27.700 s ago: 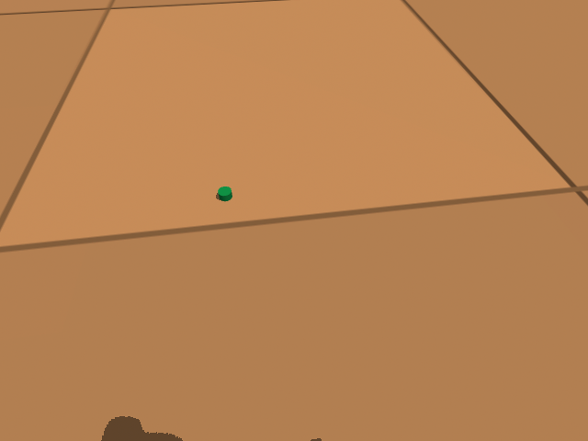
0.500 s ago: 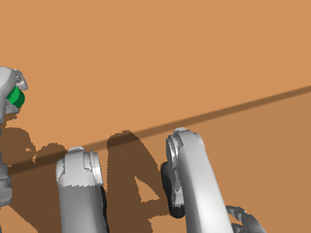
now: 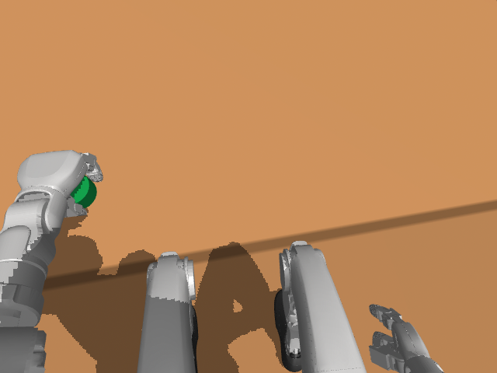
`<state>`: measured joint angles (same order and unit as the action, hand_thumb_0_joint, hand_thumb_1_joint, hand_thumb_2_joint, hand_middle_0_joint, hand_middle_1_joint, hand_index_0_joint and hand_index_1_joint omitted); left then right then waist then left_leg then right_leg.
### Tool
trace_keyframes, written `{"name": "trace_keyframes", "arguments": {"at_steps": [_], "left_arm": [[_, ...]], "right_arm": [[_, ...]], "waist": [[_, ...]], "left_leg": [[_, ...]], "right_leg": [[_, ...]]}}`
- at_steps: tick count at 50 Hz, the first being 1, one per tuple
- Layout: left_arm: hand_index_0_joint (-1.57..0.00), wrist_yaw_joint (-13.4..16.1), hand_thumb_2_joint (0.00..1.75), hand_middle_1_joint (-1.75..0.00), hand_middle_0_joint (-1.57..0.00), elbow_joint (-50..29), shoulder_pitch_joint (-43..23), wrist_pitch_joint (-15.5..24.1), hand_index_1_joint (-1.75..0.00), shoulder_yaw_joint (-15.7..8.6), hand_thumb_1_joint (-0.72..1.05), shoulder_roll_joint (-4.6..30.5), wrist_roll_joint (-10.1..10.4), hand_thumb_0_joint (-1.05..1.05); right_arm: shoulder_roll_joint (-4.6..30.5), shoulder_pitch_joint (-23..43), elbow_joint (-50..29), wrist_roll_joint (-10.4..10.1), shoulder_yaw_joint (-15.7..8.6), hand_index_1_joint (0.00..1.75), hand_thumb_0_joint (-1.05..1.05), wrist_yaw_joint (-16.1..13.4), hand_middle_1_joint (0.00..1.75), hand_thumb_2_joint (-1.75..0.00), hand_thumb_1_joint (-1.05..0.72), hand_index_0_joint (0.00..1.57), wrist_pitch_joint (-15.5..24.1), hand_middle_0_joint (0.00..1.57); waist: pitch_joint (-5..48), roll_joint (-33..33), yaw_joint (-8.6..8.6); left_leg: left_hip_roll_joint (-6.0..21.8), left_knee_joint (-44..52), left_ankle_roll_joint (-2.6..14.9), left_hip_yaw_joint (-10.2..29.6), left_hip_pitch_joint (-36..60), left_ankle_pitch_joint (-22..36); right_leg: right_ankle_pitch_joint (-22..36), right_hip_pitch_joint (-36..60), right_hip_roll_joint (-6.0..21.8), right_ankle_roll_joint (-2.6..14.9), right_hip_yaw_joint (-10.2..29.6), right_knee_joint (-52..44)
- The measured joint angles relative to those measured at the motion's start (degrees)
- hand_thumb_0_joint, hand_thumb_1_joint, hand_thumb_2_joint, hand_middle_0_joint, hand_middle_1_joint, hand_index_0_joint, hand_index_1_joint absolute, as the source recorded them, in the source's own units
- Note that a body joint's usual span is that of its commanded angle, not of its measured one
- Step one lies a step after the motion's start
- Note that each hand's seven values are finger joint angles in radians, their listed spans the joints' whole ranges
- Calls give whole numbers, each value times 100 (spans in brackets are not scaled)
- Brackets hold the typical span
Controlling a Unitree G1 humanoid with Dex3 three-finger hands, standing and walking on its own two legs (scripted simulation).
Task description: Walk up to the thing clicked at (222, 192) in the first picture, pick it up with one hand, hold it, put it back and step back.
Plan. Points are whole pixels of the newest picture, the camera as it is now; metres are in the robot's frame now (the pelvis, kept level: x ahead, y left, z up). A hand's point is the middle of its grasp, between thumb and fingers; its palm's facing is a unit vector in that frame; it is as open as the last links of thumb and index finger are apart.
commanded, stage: lift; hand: left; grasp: from above
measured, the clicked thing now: (74, 190) +0.43 +0.29 -0.12
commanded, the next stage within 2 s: hold in 0.90 s
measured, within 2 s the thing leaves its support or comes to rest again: neither
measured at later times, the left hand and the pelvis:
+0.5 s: hand (24, 176) +0.36 +0.24 +0.10, palm faces -0.43 -0.10 -0.90, open 7.7 cm; pelvis +0.03 -0.01 +0.17, yaw +2 degrees
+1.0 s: hand out of the picture +0.38 +0.23 +0.19, palm faces -0.44 -0.09 -0.89, open 7.7 cm; pelvis +0.06 +0.00 +0.25, yaw +1 degrees
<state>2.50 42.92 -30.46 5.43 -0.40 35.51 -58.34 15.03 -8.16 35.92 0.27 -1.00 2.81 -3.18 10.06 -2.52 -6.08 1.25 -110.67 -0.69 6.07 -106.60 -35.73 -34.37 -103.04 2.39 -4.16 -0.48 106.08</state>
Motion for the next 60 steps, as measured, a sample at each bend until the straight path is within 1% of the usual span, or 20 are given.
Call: {"name": "trace_keyframes", "arguments": {"at_steps": [2,10,16,21,27,32,39,53,60], "left_arm": [[-85,-20,29,-66,-64,-172,163,-78,-58,54,27,-73,71,-4],[-86,-83,27,-66,-64,-687,807,-361,-57,326,28,-394,247,-4],[-86,-35,26,-67,-64,-637,1063,-437,-56,513,29,-608,289,-3],[-86,50,26,-66,-64,-420,1142,-441,-56,624,29,-766,228,-3],[-86,219,26,-66,-64,-80,1131,-478,-57,750,29,-951,128,-3],[-86,337,26,-66,-64,186,1086,-562,-57,851,29,-1099,125,-3],[-85,369,27,-66,-64,430,1044,-610,-57,938,28,-1203,137,-3],[-86,345,28,-67,-63,369,1161,-637,-58,1081,28,-1299,145,-2],[-86,155,27,-67,-63,273,1187,-643,-57,1140,28,-1311,99,-2]], "right_arm": [[-18,22,13,-26,-3,30,0,-62,30,-90,-90,20,-9,21],[-82,-17,100,-144,8,30,0,-299,30,-90,-90,20,0,21],[-113,-133,196,-195,25,30,0,-446,30,-90,-90,20,105,21],[-122,-247,293,-217,13,30,0,-528,30,-90,-90,20,230,21],[-107,-384,452,-232,-37,30,0,-589,30,-90,-91,20,323,21],[-106,-480,549,-231,-76,30,1,-608,30,-90,-91,20,362,21],[-117,-587,563,-238,-100,30,1,-591,30,-90,-91,20,373,21],[-140,-593,591,-264,-137,30,1,-551,30,-90,-91,20,318,21],[-127,-534,585,-287,-158,30,1,-539,30,-90,-91,20,252,21]], "waist": [[6,-2,28],[-19,-13,138],[-107,-8,191],[-184,12,222],[-238,20,264],[-295,29,280],[-399,70,285],[-545,82,399],[-563,74,439]], "left_leg": [[25,259,-7,-26,318,33],[127,1450,-27,-172,1790,216],[168,2383,-39,-273,2939,404],[194,3108,-58,-340,3776,573],[213,3863,-74,-402,4649,743],[221,4480,-72,-464,5321,903],[207,5277,-58,-566,6114,1145],[165,6355,-35,-707,7206,1448],[151,6727,-27,-756,7608,1539]], "right_leg": [[43,296,-5,12,-3,-247],[257,1670,-35,67,19,-1378],[446,2764,-41,108,33,-2262],[612,3567,-48,135,38,-2955],[781,4414,-52,147,40,-3686],[943,5064,-53,153,55,-4288],[1183,5819,-36,147,101,-5050],[1484,6856,7,124,172,-6080],[1571,7232,20,116,197,-6427]]}}
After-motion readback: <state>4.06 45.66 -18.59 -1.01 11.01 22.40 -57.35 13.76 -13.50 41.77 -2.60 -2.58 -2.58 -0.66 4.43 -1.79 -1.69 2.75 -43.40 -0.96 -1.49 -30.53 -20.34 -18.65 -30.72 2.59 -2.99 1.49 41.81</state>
